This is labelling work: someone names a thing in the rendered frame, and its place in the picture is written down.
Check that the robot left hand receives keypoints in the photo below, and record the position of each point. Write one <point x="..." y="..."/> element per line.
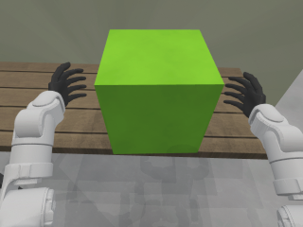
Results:
<point x="59" y="83"/>

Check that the robot right forearm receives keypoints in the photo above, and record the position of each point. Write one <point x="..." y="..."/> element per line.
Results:
<point x="283" y="144"/>

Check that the table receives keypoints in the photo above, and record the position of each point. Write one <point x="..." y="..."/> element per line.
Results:
<point x="83" y="131"/>

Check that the robot right hand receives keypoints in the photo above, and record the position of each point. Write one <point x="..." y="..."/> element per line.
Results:
<point x="252" y="94"/>

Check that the right robot upper arm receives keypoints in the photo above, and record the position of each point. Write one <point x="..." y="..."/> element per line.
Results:
<point x="290" y="216"/>

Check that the left robot upper arm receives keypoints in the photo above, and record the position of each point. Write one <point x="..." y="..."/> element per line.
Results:
<point x="31" y="207"/>

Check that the carton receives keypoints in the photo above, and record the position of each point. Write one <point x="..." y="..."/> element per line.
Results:
<point x="157" y="90"/>

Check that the robot left forearm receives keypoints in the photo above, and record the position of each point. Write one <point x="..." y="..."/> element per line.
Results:
<point x="32" y="142"/>

